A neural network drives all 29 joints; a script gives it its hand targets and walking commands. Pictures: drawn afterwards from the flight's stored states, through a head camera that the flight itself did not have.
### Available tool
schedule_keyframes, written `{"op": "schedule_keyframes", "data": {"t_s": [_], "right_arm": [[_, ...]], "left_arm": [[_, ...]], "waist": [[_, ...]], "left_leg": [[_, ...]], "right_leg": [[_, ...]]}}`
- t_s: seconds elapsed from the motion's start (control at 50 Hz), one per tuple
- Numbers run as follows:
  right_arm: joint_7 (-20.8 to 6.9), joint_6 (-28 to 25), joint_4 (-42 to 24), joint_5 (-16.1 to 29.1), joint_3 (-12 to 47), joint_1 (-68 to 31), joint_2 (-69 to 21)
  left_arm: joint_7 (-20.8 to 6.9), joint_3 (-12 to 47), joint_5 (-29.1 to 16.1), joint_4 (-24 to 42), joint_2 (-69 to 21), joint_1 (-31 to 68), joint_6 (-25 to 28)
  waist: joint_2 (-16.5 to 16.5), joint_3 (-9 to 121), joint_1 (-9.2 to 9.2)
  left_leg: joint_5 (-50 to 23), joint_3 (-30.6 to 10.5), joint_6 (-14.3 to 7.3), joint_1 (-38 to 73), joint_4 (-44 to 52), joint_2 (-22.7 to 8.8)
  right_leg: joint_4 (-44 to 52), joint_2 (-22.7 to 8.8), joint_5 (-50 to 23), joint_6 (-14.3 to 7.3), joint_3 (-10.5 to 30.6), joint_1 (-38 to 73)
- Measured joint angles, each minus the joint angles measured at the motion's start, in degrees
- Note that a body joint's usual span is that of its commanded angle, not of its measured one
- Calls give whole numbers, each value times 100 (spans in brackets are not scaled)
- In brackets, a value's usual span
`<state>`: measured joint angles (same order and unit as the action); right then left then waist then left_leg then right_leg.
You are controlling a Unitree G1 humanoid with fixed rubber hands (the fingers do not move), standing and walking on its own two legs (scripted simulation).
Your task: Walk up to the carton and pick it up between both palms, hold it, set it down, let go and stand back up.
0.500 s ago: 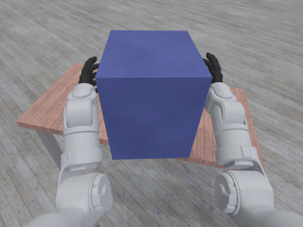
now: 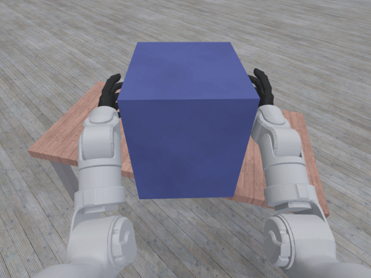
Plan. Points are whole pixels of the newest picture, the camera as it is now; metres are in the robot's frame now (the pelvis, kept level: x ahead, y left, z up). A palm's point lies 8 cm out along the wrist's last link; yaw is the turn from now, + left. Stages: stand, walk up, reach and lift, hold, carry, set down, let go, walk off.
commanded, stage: hold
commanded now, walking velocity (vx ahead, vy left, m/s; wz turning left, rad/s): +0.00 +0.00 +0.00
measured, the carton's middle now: (185, 119) +0.43 +0.02 +0.15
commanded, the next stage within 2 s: none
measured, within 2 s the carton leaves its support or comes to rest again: neither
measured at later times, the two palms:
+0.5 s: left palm (115, 107) +0.39 +0.16 +0.20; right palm (268, 106) +0.39 -0.15 +0.22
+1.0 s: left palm (117, 110) +0.38 +0.15 +0.20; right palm (273, 111) +0.38 -0.15 +0.22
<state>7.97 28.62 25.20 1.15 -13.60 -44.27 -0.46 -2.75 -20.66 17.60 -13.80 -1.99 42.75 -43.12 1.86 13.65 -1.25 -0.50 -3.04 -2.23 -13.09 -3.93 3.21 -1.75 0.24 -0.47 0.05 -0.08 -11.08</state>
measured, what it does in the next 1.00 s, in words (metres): stands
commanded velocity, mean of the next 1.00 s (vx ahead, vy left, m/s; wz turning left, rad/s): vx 0.00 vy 0.00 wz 0.00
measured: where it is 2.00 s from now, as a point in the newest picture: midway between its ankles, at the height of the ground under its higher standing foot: outside the picture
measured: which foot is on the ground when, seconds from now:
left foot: down 0.00-1.00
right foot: down 0.00-1.00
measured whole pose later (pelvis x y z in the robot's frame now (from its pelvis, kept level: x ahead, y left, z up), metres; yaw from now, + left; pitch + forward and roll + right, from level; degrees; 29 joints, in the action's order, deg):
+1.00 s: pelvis -0.02 +0.00 +0.00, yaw +0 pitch +9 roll +0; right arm 7.0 25.7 29.8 -3.3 -19.3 -46.3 -1.4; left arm -2.0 -21.7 16.8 -26.9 -0.9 47.8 -35.7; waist 2.0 15.5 -1.4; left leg 0.6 -2.5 -2.2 -16.8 -8.4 2.9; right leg -8.5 0.6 1.5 -0.3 0.2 -16.0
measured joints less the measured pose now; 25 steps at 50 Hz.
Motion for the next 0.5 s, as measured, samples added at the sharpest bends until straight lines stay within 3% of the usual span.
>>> {"op": "schedule_keyframes", "data": {"t_s": [0.1,0.38,0.5], "right_arm": [[-26,-4,-53,-26,-95,12,-52],[-144,-153,505,-367,-465,-390,-57],[-119,-215,388,-225,-334,-247,2]], "left_arm": [[10,6,-17,17,-11,-4,22],[-4,-146,90,-784,67,422,357],[34,-152,85,-632,-23,343,374]], "waist": [[19,9,-1],[21,131,-145],[-9,98,-106]], "left_leg": [[21,14,-4,-76,-73,0],[-39,-10,-22,-164,-40,15],[-10,40,-25,-160,-81,9]], "right_leg": [[-122,2,43,-3,11,-102],[-77,-13,-19,-2,-17,-175],[-85,-8,-29,9,30,-173]]}}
